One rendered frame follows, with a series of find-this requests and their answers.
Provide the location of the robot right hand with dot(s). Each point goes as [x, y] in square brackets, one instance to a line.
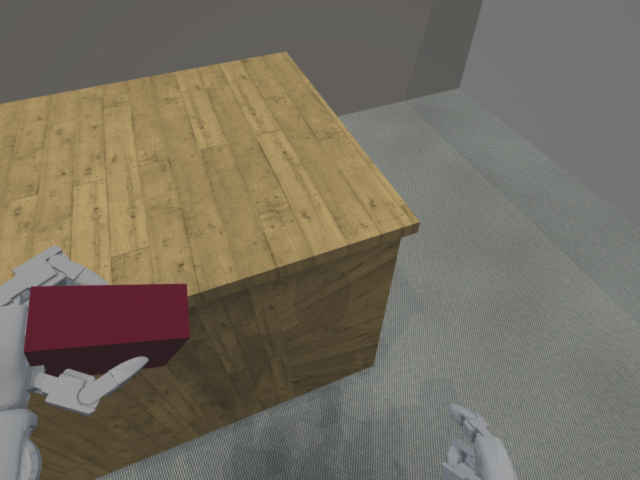
[488, 460]

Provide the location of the robot left forearm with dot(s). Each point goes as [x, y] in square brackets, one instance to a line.
[20, 458]

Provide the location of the table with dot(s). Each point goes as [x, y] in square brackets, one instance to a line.
[236, 179]

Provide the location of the sponge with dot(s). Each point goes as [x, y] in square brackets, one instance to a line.
[92, 329]

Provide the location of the robot left hand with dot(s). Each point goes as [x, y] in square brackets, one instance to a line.
[72, 391]

